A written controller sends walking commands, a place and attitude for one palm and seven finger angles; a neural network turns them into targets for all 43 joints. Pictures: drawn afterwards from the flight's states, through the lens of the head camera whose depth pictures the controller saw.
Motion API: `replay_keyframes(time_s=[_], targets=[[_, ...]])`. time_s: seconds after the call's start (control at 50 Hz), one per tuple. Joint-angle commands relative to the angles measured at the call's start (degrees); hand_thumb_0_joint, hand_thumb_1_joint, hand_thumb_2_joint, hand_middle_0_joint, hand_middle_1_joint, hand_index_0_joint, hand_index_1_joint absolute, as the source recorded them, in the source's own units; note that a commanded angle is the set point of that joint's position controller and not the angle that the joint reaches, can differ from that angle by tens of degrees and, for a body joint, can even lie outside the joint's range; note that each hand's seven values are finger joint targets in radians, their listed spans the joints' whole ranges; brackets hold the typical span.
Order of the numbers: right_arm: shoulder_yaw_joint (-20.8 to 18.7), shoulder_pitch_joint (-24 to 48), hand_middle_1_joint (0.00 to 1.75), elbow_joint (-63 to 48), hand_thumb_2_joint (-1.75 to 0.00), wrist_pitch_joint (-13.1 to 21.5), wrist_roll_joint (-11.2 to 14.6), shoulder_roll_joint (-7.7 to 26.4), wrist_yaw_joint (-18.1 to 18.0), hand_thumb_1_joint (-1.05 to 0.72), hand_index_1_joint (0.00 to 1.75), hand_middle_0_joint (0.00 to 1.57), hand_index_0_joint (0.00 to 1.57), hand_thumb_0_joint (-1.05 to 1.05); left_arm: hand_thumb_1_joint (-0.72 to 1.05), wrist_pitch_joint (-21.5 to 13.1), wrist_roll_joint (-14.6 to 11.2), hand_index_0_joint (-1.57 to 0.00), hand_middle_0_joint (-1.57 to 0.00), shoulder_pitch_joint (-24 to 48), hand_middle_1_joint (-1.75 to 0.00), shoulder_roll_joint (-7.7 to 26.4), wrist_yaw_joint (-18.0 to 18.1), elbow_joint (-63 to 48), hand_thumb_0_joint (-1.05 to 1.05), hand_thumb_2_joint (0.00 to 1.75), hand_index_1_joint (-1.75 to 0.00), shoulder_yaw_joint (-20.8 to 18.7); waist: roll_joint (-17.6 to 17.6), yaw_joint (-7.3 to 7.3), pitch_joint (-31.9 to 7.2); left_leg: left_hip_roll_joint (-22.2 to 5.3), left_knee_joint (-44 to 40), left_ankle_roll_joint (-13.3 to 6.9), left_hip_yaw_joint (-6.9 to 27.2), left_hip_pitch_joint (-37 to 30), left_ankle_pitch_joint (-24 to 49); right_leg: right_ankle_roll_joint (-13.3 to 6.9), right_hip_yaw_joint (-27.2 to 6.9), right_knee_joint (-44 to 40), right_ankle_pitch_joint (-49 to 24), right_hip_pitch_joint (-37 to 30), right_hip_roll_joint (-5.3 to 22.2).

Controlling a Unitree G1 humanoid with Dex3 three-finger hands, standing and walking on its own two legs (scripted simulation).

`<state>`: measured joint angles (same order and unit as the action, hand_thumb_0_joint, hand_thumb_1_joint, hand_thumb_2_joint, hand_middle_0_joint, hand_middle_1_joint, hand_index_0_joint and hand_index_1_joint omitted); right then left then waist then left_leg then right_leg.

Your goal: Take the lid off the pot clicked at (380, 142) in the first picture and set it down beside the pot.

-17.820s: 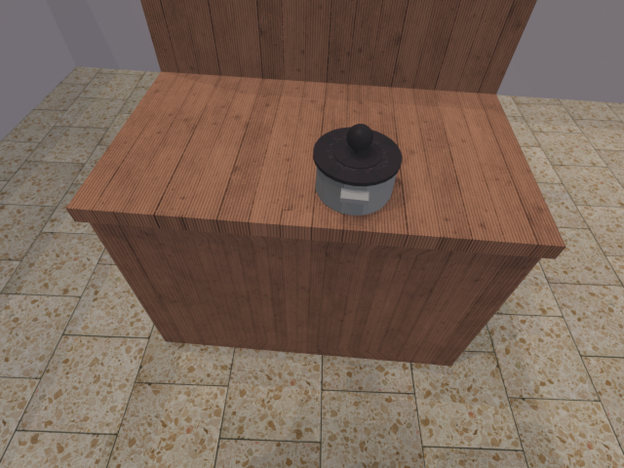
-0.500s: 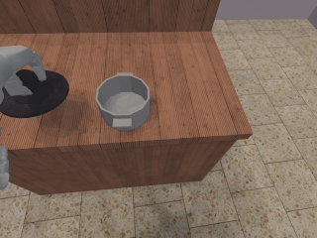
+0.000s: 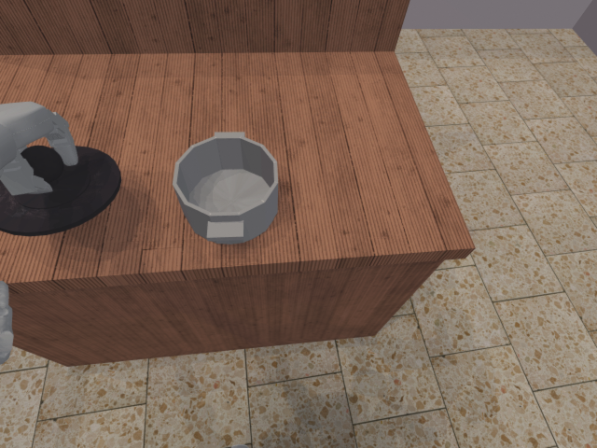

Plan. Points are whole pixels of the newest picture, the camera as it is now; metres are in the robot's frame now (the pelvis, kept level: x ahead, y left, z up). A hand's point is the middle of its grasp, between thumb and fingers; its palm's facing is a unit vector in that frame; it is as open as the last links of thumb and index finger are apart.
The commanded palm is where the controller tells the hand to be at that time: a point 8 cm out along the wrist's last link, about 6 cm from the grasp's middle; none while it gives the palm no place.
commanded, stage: lower the lid onto the table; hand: left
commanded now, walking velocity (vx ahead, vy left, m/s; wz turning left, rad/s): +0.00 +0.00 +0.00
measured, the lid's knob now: (41, 164) +0.48 +0.33 +0.07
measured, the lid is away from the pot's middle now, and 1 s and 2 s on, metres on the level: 0.24 0.24 0.24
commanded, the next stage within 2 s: open the fingers wide in 1.24 s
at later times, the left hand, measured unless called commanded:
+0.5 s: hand (39, 182) +0.46 +0.33 +0.06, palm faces -0.48 -0.11 -0.87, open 7.7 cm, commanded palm +0.50 +0.33 +0.12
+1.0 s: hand (49, 193) +0.46 +0.33 +0.03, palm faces -0.47 -0.10 -0.88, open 7.7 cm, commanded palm +0.50 +0.32 +0.09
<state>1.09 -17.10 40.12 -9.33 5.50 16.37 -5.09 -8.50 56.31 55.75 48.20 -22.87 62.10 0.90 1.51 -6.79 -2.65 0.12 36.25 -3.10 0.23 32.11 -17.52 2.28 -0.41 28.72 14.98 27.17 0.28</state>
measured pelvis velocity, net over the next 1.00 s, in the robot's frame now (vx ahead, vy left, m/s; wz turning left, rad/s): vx -0.01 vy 0.01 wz -0.02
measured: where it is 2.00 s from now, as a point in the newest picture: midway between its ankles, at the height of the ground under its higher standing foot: outside the picture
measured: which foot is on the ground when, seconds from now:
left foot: down 0.00-1.00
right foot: down 0.00-1.00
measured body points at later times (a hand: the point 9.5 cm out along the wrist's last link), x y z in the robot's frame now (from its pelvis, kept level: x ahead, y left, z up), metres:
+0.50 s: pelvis +0.00 +0.00 -0.01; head +0.10 +0.02 +0.43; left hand +0.48 +0.33 +0.11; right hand +0.00 -0.28 -0.12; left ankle -0.01 +0.08 -0.73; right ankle -0.02 -0.16 -0.73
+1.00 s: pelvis -0.01 +0.01 -0.02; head +0.10 +0.04 +0.42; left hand +0.48 +0.33 +0.08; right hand -0.02 -0.27 -0.13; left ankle -0.01 +0.08 -0.73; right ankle -0.02 -0.16 -0.73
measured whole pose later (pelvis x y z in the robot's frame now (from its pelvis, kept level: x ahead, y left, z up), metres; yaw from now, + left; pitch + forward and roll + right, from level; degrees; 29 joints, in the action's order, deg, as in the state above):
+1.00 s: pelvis -0.01 +0.01 -0.02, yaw -1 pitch +18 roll -4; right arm 1.3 -19.7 40.5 -9.6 4.2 15.8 -5.5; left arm -11.1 58.9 55.1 48.5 -17.5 65.7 -1.3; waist 1.6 -8.7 -4.4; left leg -0.4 44.3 -3.8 0.2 42.0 -20.1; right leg 1.8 -0.5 35.7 17.0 36.6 -0.3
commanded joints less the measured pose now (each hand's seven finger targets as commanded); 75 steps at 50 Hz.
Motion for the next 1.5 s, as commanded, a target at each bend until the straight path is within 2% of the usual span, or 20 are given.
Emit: replay_keyframes(time_s=[0.0,0.14,0.28,0.44,0.48,0.56,0.64,0.68,0.72,0.78,0.92,1.04,1.08,1.2,1.28,1.3,1.32,1.36,1.42,1.48], targets=[[-3.4,-6.5,0.3,-3.2,-0.9,1.1,-0.5,11.0,-1.6,-0.9,0.3,0.2,0.2,0.0,0.68,-1.0,-0.6,-0.83,-0.88,30.6,-1.06,21.5,3.6,-15.5,0.0,0.94,-1.03,-6.3,11.0,-0.4,-28.3,-0.3,-0.6,-1.6,0.8,-25.9,30.3,-4.3,4.0,-0.2,-16.3,-0.7,-3.7],[-3.3,-7.4,0.3,-2.5,-0.9,2.0,-0.4,11.0,-2.2,-0.9,0.3,0.2,0.2,0.0,0.68,-1.2,-1.4,-0.83,-0.88,28.0,-1.06,19.1,4.3,-11.9,0.0,0.94,-1.03,-5.2,8.4,-1.06,-25.6,-0.5,-0.2,-1.7,0.6,-23.5,26.7,-4.1,4.3,0.1,-14.0,1.8,-3.7],[-3.1,-7.8,0.3,-2.6,-0.9,1.9,-0.8,11.3,-2.2,-0.9,0.3,0.2,0.2,0.0,0.68,-1.7,0.2,-0.83,-0.88,27.9,-1.06,24.1,5.7,-12.7,0.0,0.94,-1.03,-8.8,10.3,-0.19,-28.5,-0.4,1.3,-1.4,0.7,-23.0,31.0,-4.3,3.9,1.6,-16.9,0.5,-3.7],[-3.2,-8.9,0.3,-2.2,-0.9,1.3,-0.6,11.4,-2.1,-0.9,0.3,0.2,0.2,0.0,0.68,-1.2,0.3,-0.83,-0.88,26.5,-1.06,20.3,5.0,-8.6,0.0,0.94,-1.03,-5.4,8.2,-1.44,-25.4,-0.4,1.9,-1.5,0.4,-19.5,26.0,-4.2,4.2,2.0,-13.4,4.2,-4.0],[-3.6,-9.4,0.3,-2.0,-0.9,1.2,-1.0,11.5,-2.0,-0.9,0.3,0.2,0.2,0.0,0.68,-1.9,0.4,-0.83,-0.88,28.7,-1.06,21.8,5.2,-12.9,0.0,0.94,-1.03,-6.9,12.1,-0.88,-28.7,-0.8,2.7,-1.2,0.8,-23.4,30.7,-4.4,4.1,2.4,-14.3,4.6,-4.1],[-3.7,-10.1,0.3,-2.0,-0.9,1.3,-1.3,11.2,-2.5,-0.9,0.3,0.2,0.2,0.0,0.68,-3.4,0.1,-0.83,-0.88,27.5,-1.06,22.7,5.4,-13.9,0.0,0.94,-1.03,-8.4,11.9,-1.11,-31.3,-1.1,3.6,-1.1,1.3,-25.2,34.8,-4.2,4.3,3.0,-15.4,5.2,-4.3],[-3.2,-10.4,0.3,-1.4,-0.9,1.0,-1.1,11.5,-2.4,-0.9,0.3,0.2,0.2,0.0,0.68,-3.0,-0.1,-0.83,-0.88,24.8,-1.06,22.7,5.8,-7.8,0.0,0.94,-1.03,-8.0,8.9,-1.76,-25.1,-0.7,3.5,-1.4,0.7,-18.7,26.0,-4.2,4.4,3.1,-11.5,6.9,-4.3],[-3.2,-10.2,0.3,-1.4,-0.9,0.8,-1.1,11.7,-2.4,-0.9,0.3,0.2,0.2,0.0,0.68,-3.3,0.8,-0.83,-0.88,27.7,-1.06,24.0,6.5,-11.4,0.0,0.94,-1.03,-8.3,12.6,-1.33,-27.8,-1.0,3.6,-1.0,0.9,-20.8,28.1,-4.5,4.2,3.7,-12.1,6.9,-4.2],[-3.3,-10.4,0.3,-1.4,-0.9,1.0,-1.4,11.2,-2.2,-0.9,0.3,0.2,0.2,0.0,0.68,-3.3,1.6,-0.83,-0.88,28.1,-1.06,21.2,7.0,-11.8,0.0,0.94,-1.03,-6.5,15.2,-1.51,-27.9,-1.3,4.1,-0.3,1.7,-23.1,30.8,-4.7,4.7,3.9,-11.1,9.7,-4.3],[-3.6,-11.2,0.3,-1.5,-0.9,0.9,-1.8,11.2,-2.1,-0.9,0.3,0.2,0.2,0.0,0.68,-3.7,1.4,-0.83,-0.88,27.3,-1.06,23.5,7.5,-12.7,0.0,0.94,-1.03,-9.3,13.9,-1.22,-31.7,-1.5,5.3,-0.3,2.2,-25.2,35.4,-4.4,4.5,4.5,-12.8,8.9,-4.5],[-3.7,-11.4,0.3,-1.1,-0.9,0.2,-1.9,11.3,-1.4,-0.9,0.3,0.2,0.2,0.0,0.68,-2.5,1.5,-0.83,-0.88,26.9,-1.06,19.0,8.0,-9.0,0.0,0.94,-1.03,-6.2,12.7,-1.89,-27.1,-1.6,5.3,0.1,2.5,-22.0,31.5,-4.6,5.1,4.9,-9.5,12.9,-4.7],[-3.6,-11.9,0.3,-1.7,-0.9,-0.2,-2.1,11.3,-1.4,-0.9,0.3,0.2,0.2,0.0,0.68,-2.7,2.0,-0.83,-0.88,27.1,-1.06,21.2,9.0,-9.3,0.0,0.94,-1.03,-8.0,10.3,-2.01,-29.8,-1.2,5.9,-0.5,2.2,-20.1,28.3,-4.5,4.5,5.6,-9.7,11.2,-4.6],[-3.6,-12.0,0.3,-1.5,-0.9,-0.1,-2.1,11.3,-1.6,-0.9,0.3,0.2,0.2,0.0,0.68,-2.8,1.7,-0.83,-0.88,27.9,-1.06,19.1,9.2,-9.2,0.0,0.94,-1.03,-6.3,10.6,-2.68,-29.5,-1.4,6.1,-0.3,2.4,-20.7,28.9,-4.4,4.7,6.0,-9.3,12.6,-4.7],[-3.3,-12.1,0.3,-1.7,-0.9,0.2,-2.2,11.5,-2.0,-0.9,0.3,0.2,0.2,0.0,0.68,-3.2,2.8,-0.83,-0.88,28.9,-1.06,22.0,10.9,-10.3,0.0,0.94,-1.03,-7.9,13.5,-2.42,-30.6,-1.5,6.6,-0.1,2.6,-20.1,26.4,-4.6,4.6,6.9,-7.3,14.1,-4.6],[-2.9,-12.4,0.3,-1.3,-0.9,0.4,-2.0,11.4,-1.7,-0.9,0.3,0.2,0.2,0.0,0.68,-2.3,2.5,-0.83,-0.88,26.9,-1.06,18.2,11.4,-5.4,0.0,0.94,-1.03,-5.0,11.4,-3.26,-26.1,-1.6,7.0,-0.2,2.3,-16.8,22.6,-4.6,5.0,7.5,-5.0,16.6,-4.9],[-2.8,-12.6,0.3,-1.5,-0.9,0.3,-2.0,11.7,-1.7,-0.9,0.3,0.2,0.2,0.0,0.68,-2.2,2.7,-0.83,-0.88,27.8,-1.06,19.8,11.5,-5.9,0.0,0.94,-1.03,-5.7,11.4,-3.2,-26.7,-1.5,6.8,-0.3,2.6,-15.7,20.4,-4.6,4.9,7.7,-4.2,16.5,-4.8],[-3.8,-11.7,0.3,-3.9,-0.9,0.1,-2.2,10.1,-0.3,-0.9,0.3,0.2,0.2,0.0,0.68,-1.7,2.0,-0.83,-0.88,13.0,-1.06,17.5,11.4,-4.5,0.0,0.94,-1.03,-9.3,11.6,1.33,-29.3,-0.2,6.7,0.2,2.5,-16.5,24.9,-5.4,5.3,8.0,-6.2,12.6,-4.9],[-3.8,-10.7,0.3,-4.3,-0.9,-0.9,-2.2,10.6,0.2,-0.9,0.3,0.2,0.2,0.0,0.65,-2.4,1.5,-0.8,-0.85,13.9,-1.06,16.8,11.1,-8.7,0.0,0.92,-1.03,-8.7,13.6,0.97,-32.3,-0.6,7.3,1.2,2.3,-19.7,31.5,-5.5,5.1,8.4,-9.6,12.4,-4.9],[-4.2,-10.7,0.3,-3.0,-0.9,-1.9,-2.3,11.1,0.4,-0.9,0.3,0.2,0.2,0.0,0.6,-1.3,2.1,-0.76,-0.81,23.9,-1.05,18.6,11.7,-13.2,0.0,0.89,-1.02,-7.8,11.6,-1.24,-31.6,-1.1,7.2,0.3,2.5,-19.3,27.4,-4.7,4.6,7.5,-8.6,12.9,-5.0],[-4.0,-11.0,0.3,-2.8,-0.9,-1.3,-1.9,11.1,-0.5,-0.9,0.3,0.2,0.2,0.0,0.55,-1.4,2.2,-0.73,-0.77,24.3,-1.03,19.6,12.9,-12.4,0.0,0.86,-1.01,-8.4,11.5,-1.93,-30.5,-0.9,6.4,0.1,2.7,-20.0,25.9,-4.7,4.6,7.3,-7.3,13.2,-5.1]])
